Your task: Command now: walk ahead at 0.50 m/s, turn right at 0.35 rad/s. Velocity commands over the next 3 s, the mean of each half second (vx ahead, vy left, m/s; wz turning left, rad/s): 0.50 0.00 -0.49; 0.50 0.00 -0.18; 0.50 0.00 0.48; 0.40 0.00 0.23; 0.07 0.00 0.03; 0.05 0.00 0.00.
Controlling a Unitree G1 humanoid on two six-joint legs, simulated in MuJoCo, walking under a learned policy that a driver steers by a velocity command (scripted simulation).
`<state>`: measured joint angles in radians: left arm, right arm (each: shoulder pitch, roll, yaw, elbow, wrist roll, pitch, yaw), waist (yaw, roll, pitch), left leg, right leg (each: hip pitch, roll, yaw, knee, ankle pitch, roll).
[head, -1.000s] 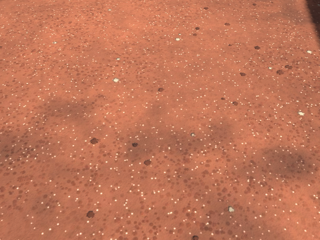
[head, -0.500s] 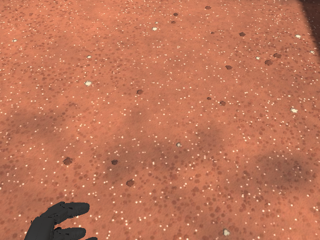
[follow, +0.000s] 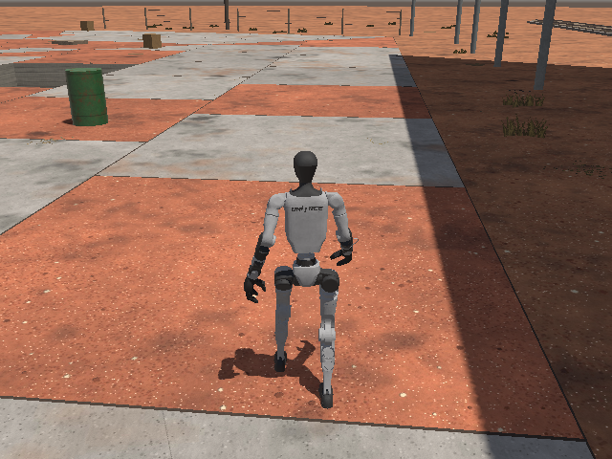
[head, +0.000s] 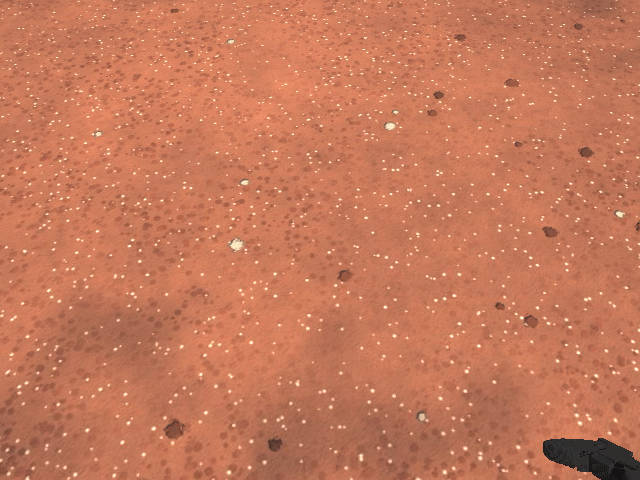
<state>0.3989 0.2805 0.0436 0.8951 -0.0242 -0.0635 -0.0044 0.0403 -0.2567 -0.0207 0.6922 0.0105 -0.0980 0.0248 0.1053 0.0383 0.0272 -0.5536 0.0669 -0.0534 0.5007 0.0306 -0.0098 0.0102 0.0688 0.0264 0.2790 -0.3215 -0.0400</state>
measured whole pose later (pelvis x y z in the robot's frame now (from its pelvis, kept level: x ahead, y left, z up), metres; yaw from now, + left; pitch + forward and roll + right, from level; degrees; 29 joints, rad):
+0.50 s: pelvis +0.26 -0.01 -0.01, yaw -17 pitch +1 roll +3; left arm 0.09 0.27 0.05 0.67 -0.02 -0.02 -0.05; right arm 0.31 -0.30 -0.08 0.85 0.02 -0.07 -0.01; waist -0.08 -0.03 0.05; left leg 0.09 0.02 0.26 0.26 -0.34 -0.05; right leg -0.61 -0.09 -0.02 0.67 -0.08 -0.05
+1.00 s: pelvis +0.51 -0.14 +0.00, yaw -20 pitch +1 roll -1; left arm 0.30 0.27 0.05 0.79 0.01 -0.08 0.00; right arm 0.14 -0.27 -0.04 0.77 0.02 -0.07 0.04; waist 0.05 0.06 0.02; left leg -0.66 0.08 -0.02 0.61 0.13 0.01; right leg 0.07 0.10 -0.06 0.18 -0.28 -0.09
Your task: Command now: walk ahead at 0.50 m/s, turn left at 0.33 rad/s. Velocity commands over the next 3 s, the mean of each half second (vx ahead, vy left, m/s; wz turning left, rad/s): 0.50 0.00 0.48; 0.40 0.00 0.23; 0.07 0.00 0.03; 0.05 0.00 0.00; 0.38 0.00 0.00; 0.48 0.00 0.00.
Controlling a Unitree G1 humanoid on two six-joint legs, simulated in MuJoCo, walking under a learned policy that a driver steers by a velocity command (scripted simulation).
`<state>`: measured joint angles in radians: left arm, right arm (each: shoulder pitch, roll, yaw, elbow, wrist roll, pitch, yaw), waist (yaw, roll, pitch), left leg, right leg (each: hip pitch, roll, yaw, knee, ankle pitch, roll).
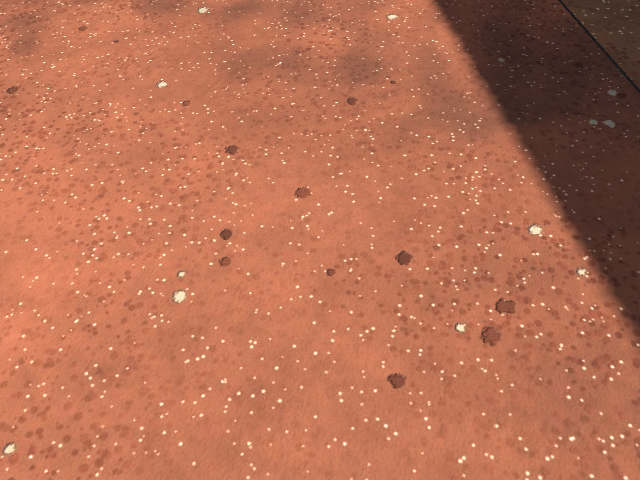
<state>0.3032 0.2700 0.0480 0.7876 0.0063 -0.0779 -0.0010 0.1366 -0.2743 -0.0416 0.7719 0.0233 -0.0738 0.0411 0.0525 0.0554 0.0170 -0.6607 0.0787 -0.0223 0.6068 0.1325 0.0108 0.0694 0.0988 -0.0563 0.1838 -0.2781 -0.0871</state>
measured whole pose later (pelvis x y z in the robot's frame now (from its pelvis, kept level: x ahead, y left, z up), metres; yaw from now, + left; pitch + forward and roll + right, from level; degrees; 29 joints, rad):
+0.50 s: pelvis +0.30 +0.03 +0.00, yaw +17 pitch +2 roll +1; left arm 0.08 0.29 0.02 0.66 0.00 -0.10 -0.01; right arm 0.32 -0.30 -0.07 0.71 0.03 -0.04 -0.01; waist -0.07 -0.02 0.03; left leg -0.15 -0.11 -0.16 0.41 -0.29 0.06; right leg -0.59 -0.05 0.12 0.57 -0.01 0.07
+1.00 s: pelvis +0.54 +0.07 +0.00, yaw +23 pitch +2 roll -2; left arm 0.36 0.28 0.04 0.85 -0.02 -0.05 0.00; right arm 0.08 -0.25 -0.03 0.66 0.00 -0.05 0.02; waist 0.09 0.04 0.02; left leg -0.49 0.02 -0.04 0.52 0.00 0.01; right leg -0.08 0.03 -0.01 0.36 -0.31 -0.01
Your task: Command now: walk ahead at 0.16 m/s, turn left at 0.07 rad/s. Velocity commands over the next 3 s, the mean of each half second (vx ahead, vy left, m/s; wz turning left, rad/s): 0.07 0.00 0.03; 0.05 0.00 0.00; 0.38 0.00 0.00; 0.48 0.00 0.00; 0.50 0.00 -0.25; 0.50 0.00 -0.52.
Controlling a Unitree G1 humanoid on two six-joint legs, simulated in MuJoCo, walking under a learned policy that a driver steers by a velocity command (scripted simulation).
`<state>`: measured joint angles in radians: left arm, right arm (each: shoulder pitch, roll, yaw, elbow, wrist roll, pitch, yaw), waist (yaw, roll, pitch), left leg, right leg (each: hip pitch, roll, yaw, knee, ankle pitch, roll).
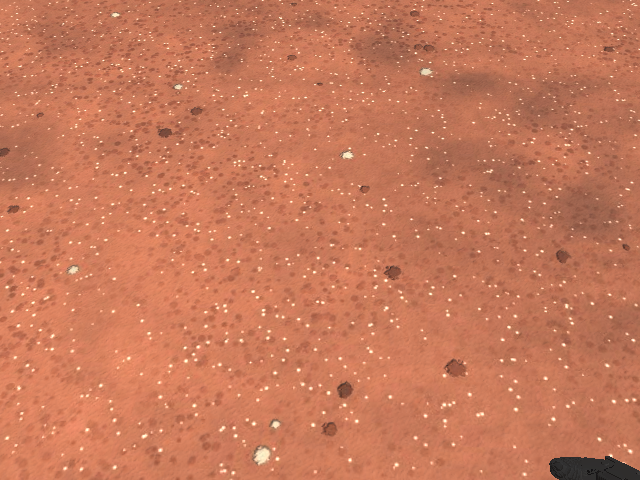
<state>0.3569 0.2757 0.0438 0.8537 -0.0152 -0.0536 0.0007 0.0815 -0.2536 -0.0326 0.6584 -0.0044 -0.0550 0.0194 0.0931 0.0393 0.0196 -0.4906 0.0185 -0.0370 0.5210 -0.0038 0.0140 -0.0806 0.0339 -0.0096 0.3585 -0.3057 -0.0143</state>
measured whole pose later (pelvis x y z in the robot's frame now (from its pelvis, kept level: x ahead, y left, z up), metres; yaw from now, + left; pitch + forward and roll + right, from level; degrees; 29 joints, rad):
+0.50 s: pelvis +0.08 -0.01 -0.01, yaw +0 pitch -1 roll +1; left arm 0.23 0.23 0.02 0.92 0.01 -0.01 0.03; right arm 0.18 -0.23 -0.04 0.86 -0.01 0.00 -0.02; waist 0.00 0.01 0.02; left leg -0.29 -0.01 -0.01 0.51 -0.20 0.00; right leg -0.21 -0.03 0.02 0.55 -0.32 0.02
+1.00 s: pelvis +0.11 -0.01 -0.01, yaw +0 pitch -2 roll +0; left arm 0.28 0.23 0.03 1.04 -0.02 -0.02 0.03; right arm 0.20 -0.23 -0.05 1.06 0.01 0.00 -0.03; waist 0.01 0.00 0.01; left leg -0.28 0.01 0.00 0.65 -0.38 0.02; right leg -0.13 -0.01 0.00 0.52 -0.37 -0.02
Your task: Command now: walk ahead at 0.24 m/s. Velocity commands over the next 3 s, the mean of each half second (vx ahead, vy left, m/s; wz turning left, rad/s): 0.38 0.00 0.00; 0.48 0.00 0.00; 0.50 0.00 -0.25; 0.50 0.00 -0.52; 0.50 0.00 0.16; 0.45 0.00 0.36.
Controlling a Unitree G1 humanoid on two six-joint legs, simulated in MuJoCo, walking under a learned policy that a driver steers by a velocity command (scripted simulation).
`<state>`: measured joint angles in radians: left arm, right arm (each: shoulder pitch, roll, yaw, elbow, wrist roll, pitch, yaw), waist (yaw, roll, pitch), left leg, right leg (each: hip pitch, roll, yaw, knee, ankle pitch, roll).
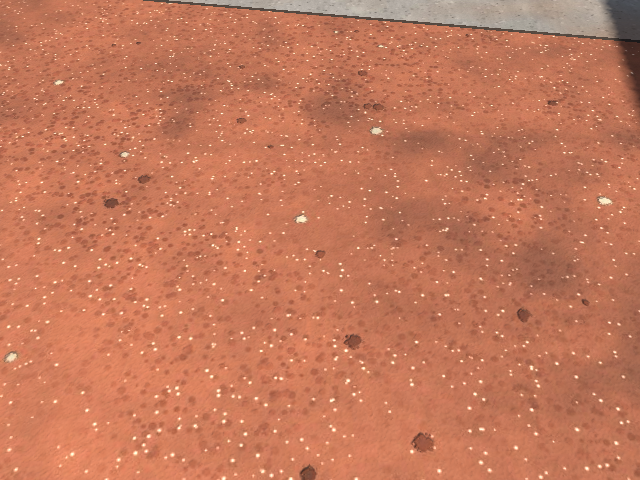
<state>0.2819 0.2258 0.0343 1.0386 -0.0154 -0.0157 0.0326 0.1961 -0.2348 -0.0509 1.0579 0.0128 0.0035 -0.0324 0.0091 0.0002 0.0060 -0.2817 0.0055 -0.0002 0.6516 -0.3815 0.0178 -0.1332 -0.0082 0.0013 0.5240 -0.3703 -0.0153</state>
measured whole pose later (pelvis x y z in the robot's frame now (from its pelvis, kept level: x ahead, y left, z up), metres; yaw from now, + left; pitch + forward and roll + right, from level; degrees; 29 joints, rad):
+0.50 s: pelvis +0.19 +0.02 +0.00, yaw -1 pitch +1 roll +1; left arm -0.04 0.24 0.04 0.88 -0.03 -0.08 -0.03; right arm 0.47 -0.20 -0.03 1.10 0.01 -0.08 -0.02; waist -0.10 -0.03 0.03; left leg 0.16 -0.03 0.04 0.14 -0.32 0.03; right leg -0.62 -0.07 -0.03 0.58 0.02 -0.03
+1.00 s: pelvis +0.47 -0.02 +0.01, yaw +0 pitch +1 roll -2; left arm 0.37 0.23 0.04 1.03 -0.01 -0.09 0.00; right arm 0.04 -0.25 -0.06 0.91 0.01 -0.08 0.00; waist 0.07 0.03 0.01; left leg -0.67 0.13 -0.03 0.63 0.09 0.01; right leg 0.02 0.08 -0.06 0.18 -0.22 -0.06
